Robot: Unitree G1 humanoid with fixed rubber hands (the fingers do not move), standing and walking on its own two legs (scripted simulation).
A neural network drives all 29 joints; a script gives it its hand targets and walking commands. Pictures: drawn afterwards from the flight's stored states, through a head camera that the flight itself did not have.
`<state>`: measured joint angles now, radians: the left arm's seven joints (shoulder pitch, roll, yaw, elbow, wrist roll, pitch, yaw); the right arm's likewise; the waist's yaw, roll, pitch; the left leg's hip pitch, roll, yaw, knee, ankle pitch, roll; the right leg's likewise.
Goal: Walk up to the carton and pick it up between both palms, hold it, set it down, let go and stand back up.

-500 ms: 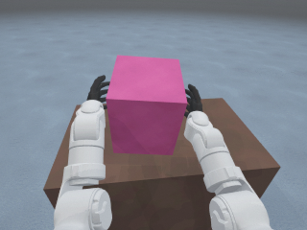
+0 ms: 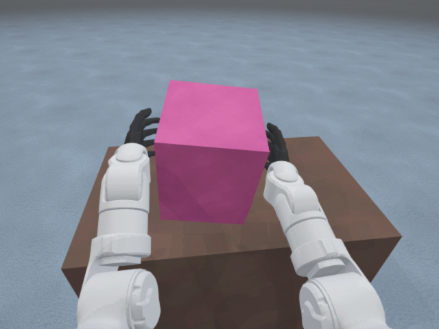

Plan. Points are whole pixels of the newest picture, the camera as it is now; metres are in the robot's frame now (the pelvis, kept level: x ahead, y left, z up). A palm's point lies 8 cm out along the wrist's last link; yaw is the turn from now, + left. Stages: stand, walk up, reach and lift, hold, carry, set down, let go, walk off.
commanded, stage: hold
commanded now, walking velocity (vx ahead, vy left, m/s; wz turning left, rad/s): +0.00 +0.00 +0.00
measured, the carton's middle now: (208, 154) +0.39 +0.01 +0.19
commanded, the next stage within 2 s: none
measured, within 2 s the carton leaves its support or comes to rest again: neither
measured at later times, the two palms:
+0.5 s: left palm (135, 149) +0.36 +0.14 +0.22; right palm (278, 156) +0.36 -0.12 +0.20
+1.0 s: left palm (137, 154) +0.36 +0.14 +0.21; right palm (278, 169) +0.35 -0.12 +0.18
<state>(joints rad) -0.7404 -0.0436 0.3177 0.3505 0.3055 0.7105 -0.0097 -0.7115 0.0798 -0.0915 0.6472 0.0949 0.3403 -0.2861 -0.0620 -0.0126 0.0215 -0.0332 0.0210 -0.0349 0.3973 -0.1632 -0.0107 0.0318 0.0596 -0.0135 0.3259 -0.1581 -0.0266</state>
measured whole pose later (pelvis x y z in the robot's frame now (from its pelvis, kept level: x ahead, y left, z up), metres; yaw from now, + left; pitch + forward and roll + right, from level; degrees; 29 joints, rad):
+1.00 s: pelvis +0.00 +0.00 +0.00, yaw +0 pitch -13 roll -1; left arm -0.72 -0.05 0.32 0.35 0.34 0.71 -0.01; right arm -0.71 0.08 -0.06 0.70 0.05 0.31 -0.28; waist -0.08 -0.02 0.04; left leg -0.01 0.02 -0.03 0.39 -0.16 -0.01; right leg 0.06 0.06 -0.01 0.31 -0.15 -0.03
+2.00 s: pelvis -0.01 +0.00 +0.00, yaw +0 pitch -14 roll -1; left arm -0.69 -0.05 0.32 0.29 0.36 0.74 -0.03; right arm -0.69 0.08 -0.03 0.67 0.05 0.32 -0.29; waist -0.10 -0.02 0.06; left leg 0.01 0.02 -0.03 0.39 -0.16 -0.01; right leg 0.08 0.06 -0.01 0.31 -0.15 -0.03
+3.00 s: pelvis -0.01 +0.00 +0.00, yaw +0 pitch -15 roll -1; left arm -0.66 -0.06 0.32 0.23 0.36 0.76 -0.05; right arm -0.68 0.08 -0.01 0.62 0.07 0.32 -0.29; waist -0.10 -0.03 0.07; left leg 0.03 0.02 -0.03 0.39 -0.16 -0.01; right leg 0.10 0.06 -0.01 0.30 -0.15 -0.03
